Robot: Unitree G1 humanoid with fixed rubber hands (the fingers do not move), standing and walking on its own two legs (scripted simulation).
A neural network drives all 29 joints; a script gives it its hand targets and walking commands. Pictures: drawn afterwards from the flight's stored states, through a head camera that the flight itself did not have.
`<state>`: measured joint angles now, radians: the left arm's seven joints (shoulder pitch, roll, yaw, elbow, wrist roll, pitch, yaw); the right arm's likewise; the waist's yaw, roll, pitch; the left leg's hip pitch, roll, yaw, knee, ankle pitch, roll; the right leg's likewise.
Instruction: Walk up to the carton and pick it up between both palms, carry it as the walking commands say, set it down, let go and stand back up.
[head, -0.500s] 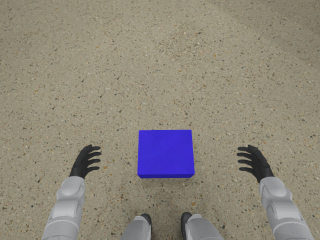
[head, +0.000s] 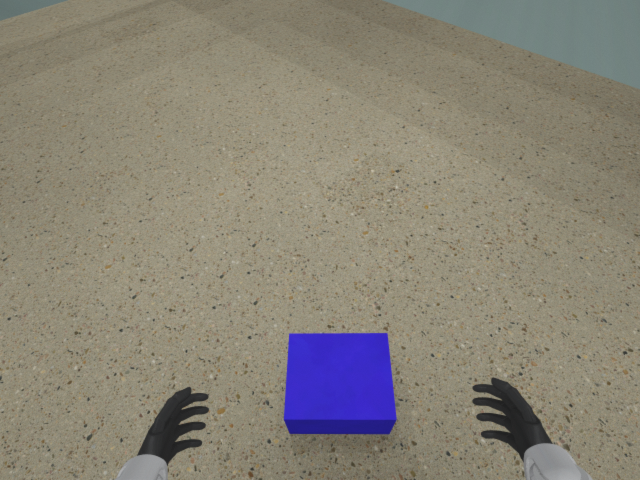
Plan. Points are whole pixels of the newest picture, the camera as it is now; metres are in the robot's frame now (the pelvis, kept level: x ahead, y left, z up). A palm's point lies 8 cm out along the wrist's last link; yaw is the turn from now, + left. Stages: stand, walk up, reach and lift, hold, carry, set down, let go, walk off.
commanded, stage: let go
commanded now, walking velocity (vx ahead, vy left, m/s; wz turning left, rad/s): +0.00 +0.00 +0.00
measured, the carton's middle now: (338, 383) +0.44 +0.00 -0.69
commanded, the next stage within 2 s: stand in 0.20 s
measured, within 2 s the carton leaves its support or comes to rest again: neither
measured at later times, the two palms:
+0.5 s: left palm (117, 463) +0.15 +0.29 -0.07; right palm (581, 457) +0.15 -0.29 -0.08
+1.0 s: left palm out of the picture +0.12 +0.30 -0.09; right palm (589, 479) +0.13 -0.30 -0.09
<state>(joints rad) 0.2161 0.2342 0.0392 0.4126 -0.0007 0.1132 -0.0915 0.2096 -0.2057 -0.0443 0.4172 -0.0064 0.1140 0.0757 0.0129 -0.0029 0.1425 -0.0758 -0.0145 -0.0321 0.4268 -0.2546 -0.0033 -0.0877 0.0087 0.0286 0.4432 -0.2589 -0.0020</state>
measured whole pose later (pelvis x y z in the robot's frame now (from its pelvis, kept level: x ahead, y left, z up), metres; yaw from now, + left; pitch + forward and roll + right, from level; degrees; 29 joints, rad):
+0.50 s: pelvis +0.02 +0.00 +0.00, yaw +0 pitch -1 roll +0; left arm 0.20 0.35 0.05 0.69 0.04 0.03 0.01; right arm 0.18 -0.35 -0.05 0.72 -0.04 0.02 -0.01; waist 0.00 0.01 0.01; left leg -0.15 0.00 -0.03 0.45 -0.28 -0.01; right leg -0.16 0.02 0.02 0.45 -0.28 -0.01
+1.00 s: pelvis +0.02 +0.00 +0.00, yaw +0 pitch -2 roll +0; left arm 0.17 0.36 0.01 0.88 0.03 0.00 0.02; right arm 0.15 -0.37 -0.01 0.90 -0.03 0.00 -0.02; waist 0.00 0.00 0.01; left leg -0.12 -0.01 -0.03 0.40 -0.26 0.00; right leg -0.12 0.01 0.02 0.39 -0.25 0.00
